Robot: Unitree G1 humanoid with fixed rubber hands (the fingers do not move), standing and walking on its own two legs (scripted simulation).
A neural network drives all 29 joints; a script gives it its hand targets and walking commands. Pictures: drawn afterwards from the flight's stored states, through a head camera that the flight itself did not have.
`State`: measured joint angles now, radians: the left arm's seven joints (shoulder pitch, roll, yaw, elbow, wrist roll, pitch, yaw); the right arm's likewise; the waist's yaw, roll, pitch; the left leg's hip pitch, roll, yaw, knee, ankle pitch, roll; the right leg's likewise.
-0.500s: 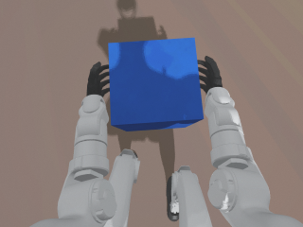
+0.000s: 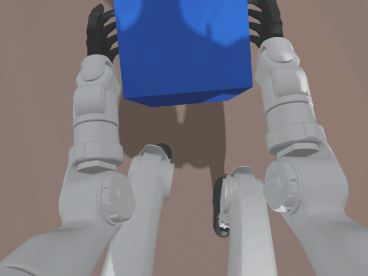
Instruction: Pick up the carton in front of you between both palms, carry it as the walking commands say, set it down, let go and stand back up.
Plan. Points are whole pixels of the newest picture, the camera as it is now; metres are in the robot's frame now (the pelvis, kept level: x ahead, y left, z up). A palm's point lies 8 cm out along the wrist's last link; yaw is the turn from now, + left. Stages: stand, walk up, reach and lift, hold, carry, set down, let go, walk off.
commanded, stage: set down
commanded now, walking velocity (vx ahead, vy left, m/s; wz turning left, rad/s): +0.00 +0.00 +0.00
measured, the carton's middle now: (184, 52) +0.51 +0.11 -0.20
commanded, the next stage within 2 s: none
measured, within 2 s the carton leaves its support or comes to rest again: rests again in 1.40 s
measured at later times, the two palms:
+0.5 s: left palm (115, 51) +0.49 +0.26 -0.23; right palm (246, 48) +0.57 -0.03 -0.25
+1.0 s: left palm (115, 58) +0.48 +0.27 -0.24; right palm (244, 53) +0.56 -0.03 -0.27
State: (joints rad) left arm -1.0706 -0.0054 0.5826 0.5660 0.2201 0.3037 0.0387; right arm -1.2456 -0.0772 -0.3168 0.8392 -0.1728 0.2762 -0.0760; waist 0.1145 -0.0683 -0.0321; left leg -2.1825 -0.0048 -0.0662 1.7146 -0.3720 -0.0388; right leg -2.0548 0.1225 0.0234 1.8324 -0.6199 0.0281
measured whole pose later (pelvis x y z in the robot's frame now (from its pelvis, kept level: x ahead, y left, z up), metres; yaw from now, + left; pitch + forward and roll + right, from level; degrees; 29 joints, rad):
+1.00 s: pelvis -0.01 -0.02 -0.09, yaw +1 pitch +44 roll +2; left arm -1.36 0.21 0.59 0.92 0.13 0.21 -0.04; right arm -1.53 -0.21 -0.13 1.08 -0.10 0.23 -0.11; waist 0.18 -0.03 0.25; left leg -2.34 0.02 -0.06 2.00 -0.42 -0.08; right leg -2.25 0.17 0.03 2.16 -0.67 0.01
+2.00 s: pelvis -0.01 +0.00 -0.08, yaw +3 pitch +41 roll +2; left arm -1.30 0.29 0.42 0.90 -0.13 0.09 0.10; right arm -1.52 -0.40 0.07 0.93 0.12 0.20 -0.09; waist 0.18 -0.01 0.28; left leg -2.29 0.01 -0.01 1.98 -0.41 -0.03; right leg -2.17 0.12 0.06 2.15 -0.70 0.04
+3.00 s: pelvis +0.03 +0.01 +0.17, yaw +1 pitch +44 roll -1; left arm -0.85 0.15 0.41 0.65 0.06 0.17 0.00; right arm -1.09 -0.27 -0.22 0.89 -0.11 0.20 -0.01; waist 0.14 -0.04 -0.08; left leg -1.59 0.01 -0.02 1.03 -0.21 -0.01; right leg -1.50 0.08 0.07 1.13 -0.40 0.03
